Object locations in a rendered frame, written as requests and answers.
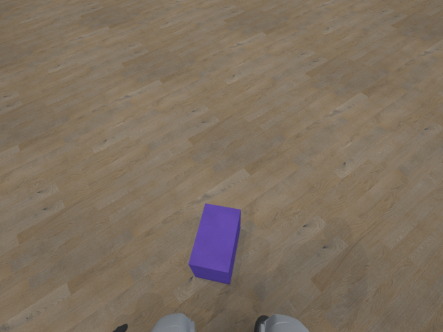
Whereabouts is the robot right foot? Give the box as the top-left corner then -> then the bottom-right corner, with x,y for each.
254,315 -> 269,332

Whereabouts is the carton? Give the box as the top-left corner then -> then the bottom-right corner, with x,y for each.
188,203 -> 241,284

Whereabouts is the robot right thigh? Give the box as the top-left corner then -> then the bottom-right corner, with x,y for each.
259,314 -> 309,332

